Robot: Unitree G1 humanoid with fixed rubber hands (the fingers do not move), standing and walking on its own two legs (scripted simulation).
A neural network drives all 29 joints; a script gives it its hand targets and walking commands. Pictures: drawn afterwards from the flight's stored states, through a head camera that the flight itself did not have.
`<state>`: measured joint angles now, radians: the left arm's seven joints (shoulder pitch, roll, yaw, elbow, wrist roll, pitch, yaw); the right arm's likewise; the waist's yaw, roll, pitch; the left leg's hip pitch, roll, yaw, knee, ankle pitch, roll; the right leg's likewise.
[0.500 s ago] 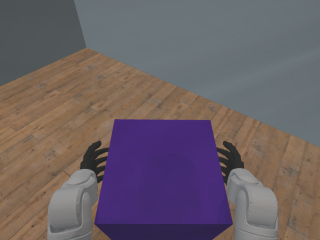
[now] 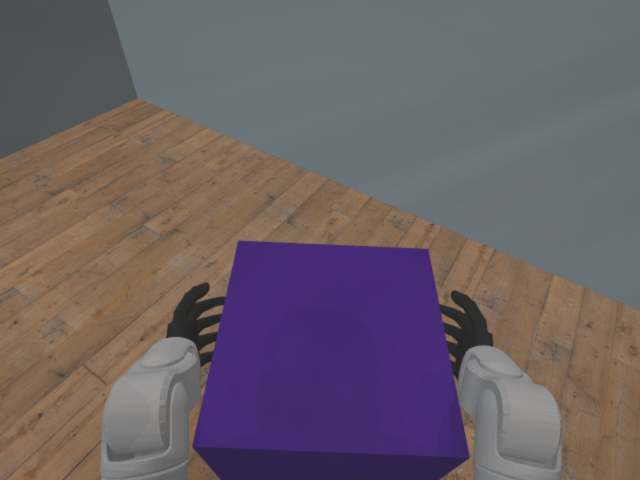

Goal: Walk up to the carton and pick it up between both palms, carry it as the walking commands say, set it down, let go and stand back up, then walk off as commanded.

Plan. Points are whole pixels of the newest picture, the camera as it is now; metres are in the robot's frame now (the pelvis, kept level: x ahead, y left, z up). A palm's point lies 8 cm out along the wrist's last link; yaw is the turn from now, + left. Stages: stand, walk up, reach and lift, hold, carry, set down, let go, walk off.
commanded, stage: carry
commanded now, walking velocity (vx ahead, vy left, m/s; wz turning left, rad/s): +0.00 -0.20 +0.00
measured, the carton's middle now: (326, 377) +0.27 -0.01 +0.00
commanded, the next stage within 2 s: none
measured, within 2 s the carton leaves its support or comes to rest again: neither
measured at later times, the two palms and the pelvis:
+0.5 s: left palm (190, 423) +0.18 +0.13 +0.08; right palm (507, 394) +0.21 -0.19 +0.09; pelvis -0.06 -0.05 +0.00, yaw +2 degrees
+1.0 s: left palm out of the picture +0.13 +0.09 +0.09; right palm (571, 461) +0.15 -0.23 +0.09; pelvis -0.12 -0.08 +0.01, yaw +5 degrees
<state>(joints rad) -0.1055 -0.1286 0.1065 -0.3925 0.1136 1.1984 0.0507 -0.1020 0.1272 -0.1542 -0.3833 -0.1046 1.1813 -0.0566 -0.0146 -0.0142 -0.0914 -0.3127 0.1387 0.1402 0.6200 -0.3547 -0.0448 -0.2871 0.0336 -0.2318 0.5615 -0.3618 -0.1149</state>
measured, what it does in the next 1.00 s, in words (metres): walks backwards: left foot, then right foot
